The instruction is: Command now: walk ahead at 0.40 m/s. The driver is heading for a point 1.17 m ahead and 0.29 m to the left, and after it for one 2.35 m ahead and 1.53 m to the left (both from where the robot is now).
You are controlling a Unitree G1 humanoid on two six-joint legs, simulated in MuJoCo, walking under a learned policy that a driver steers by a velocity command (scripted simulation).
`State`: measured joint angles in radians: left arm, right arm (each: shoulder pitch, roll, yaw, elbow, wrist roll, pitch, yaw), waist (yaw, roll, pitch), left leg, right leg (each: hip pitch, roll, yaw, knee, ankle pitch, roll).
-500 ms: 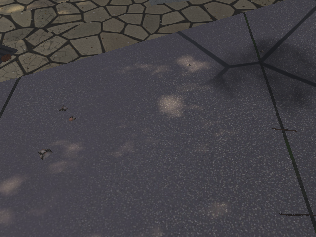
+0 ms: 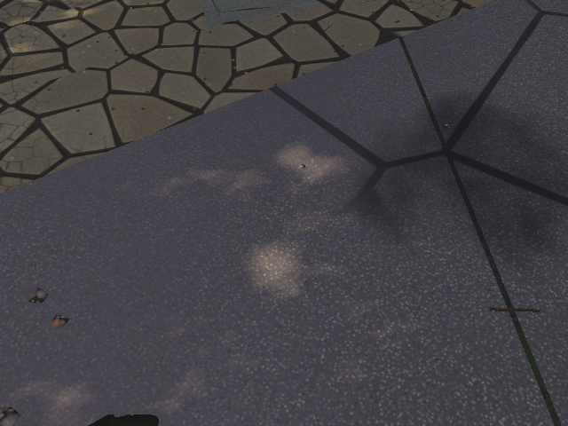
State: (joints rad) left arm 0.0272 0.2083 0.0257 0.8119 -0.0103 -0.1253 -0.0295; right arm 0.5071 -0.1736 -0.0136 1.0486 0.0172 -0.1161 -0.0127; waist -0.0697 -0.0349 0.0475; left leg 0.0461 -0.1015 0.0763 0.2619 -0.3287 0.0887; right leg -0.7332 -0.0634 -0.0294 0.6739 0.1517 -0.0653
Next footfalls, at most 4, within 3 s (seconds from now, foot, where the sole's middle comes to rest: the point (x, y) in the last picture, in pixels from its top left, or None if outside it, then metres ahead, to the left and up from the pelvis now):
0.10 right None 0.32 -0.08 -0.77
0.64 left None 0.18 0.14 -0.77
1.02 right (206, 365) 0.62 0.17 -0.77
1.44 left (117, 371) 0.62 0.38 -0.77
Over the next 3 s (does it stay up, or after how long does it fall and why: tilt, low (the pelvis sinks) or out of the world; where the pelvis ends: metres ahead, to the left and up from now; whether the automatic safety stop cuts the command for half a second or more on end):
stays up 0.95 0.43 -0.02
